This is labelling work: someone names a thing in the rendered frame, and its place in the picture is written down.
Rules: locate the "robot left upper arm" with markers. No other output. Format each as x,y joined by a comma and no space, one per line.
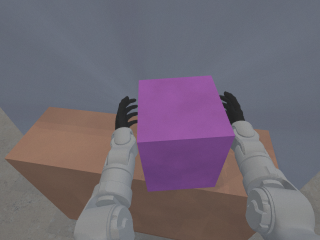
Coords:
109,222

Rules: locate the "robot right upper arm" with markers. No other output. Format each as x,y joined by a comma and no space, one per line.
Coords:
280,214

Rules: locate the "carton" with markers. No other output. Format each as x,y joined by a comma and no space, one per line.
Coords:
183,132

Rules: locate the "robot left forearm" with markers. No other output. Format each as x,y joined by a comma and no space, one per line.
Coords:
118,171

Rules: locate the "pedestal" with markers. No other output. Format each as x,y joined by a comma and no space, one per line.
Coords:
63,155

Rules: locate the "robot right hand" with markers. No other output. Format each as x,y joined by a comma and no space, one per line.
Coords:
233,108

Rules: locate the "robot left hand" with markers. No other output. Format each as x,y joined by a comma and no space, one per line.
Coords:
122,117

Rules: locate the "robot right forearm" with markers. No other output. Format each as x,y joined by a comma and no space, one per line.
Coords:
254,162

